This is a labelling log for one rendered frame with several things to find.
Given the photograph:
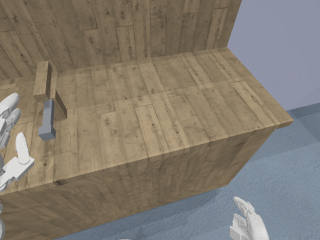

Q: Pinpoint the counter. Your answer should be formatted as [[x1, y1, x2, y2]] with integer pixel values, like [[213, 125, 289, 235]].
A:
[[0, 0, 294, 240]]

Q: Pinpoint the robot right hand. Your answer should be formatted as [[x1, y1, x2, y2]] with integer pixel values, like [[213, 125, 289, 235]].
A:
[[229, 196, 270, 240]]

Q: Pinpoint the tap lever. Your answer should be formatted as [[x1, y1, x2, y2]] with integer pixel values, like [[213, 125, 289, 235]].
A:
[[38, 99, 56, 141]]

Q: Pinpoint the robot left hand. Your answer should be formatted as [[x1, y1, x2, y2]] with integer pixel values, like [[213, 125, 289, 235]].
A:
[[0, 92, 35, 193]]

